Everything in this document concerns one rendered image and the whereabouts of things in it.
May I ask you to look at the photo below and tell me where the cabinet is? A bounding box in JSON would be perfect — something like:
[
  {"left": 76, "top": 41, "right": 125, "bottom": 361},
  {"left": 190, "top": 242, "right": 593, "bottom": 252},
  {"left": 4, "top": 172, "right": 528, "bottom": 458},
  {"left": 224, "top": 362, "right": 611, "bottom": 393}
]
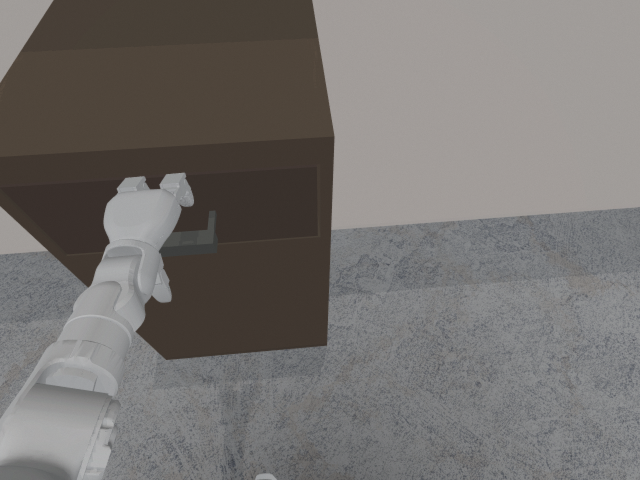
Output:
[{"left": 0, "top": 0, "right": 335, "bottom": 360}]

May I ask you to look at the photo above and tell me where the robot left hand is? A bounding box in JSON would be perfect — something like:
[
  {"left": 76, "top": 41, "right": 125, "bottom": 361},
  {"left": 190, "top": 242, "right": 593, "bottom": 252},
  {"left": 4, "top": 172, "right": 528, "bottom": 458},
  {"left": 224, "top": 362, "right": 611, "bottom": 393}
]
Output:
[{"left": 104, "top": 173, "right": 194, "bottom": 303}]

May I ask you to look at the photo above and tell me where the handle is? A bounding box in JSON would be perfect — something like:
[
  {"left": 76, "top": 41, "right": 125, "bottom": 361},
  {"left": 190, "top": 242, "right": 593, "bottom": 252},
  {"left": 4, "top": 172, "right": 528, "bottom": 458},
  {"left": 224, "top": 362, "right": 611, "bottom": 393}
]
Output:
[{"left": 159, "top": 211, "right": 218, "bottom": 257}]

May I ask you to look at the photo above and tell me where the robot left upper arm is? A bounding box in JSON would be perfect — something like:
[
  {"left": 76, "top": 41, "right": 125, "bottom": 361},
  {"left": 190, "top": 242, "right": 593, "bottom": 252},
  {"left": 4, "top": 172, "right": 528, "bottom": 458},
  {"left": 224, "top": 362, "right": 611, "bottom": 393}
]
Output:
[{"left": 0, "top": 383, "right": 121, "bottom": 480}]

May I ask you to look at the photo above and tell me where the drawer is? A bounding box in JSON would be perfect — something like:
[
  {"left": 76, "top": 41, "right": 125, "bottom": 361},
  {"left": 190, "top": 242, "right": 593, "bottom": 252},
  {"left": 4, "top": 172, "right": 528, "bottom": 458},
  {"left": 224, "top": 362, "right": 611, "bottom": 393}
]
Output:
[{"left": 0, "top": 164, "right": 318, "bottom": 254}]

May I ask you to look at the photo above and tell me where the robot left forearm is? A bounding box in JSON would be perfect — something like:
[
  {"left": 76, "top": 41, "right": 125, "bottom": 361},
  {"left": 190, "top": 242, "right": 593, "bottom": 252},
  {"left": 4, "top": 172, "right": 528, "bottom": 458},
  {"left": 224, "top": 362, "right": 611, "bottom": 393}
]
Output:
[{"left": 0, "top": 239, "right": 161, "bottom": 445}]

